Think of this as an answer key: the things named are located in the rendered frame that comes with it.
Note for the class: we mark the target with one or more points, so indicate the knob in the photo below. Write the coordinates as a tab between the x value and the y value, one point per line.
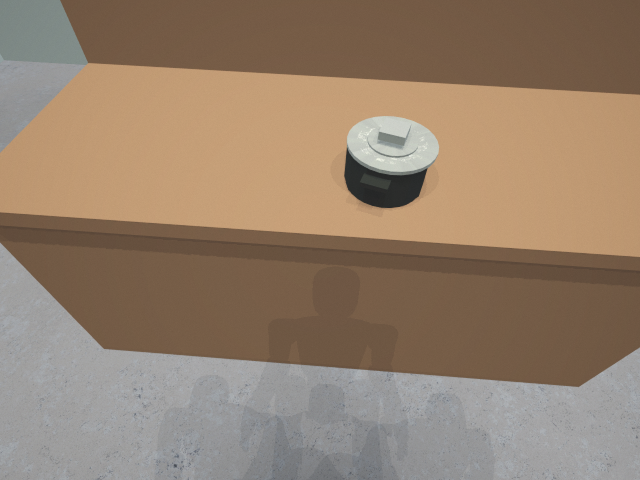
394	131

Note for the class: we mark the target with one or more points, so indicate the pot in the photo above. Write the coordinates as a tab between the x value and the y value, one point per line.
381	190

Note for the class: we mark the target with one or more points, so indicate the table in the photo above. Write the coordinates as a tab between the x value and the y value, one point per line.
185	193

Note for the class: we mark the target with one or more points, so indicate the lid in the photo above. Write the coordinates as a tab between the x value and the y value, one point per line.
418	153

